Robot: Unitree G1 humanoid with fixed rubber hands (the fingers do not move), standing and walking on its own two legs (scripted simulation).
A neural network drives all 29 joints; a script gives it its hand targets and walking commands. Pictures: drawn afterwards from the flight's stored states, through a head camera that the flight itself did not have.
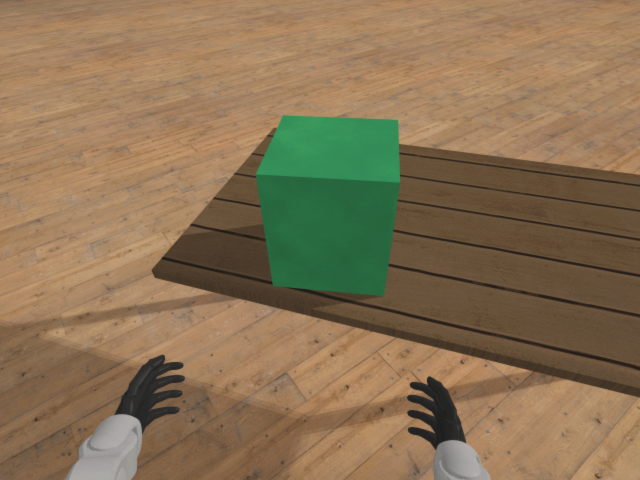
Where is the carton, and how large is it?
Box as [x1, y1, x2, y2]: [256, 115, 399, 295]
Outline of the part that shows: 283,115 256,172 257,186 273,285 383,295 399,186 397,120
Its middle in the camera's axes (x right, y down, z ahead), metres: +0.03 -0.06 +0.72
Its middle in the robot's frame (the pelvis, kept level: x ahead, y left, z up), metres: +0.57 -0.04 +0.04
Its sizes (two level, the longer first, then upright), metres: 0.210 0.200 0.250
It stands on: a table, 0.68 m high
